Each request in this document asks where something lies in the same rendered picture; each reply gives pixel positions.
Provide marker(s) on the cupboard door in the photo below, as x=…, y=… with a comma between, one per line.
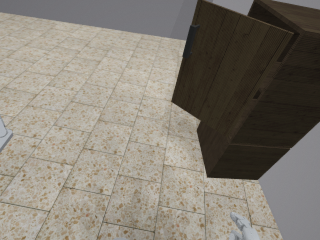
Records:
x=232, y=54

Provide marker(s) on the robot left hand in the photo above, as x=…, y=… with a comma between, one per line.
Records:
x=5, y=135

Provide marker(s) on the robot right hand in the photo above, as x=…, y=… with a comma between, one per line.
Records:
x=248, y=233

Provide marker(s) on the handle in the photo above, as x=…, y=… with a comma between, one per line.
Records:
x=189, y=41

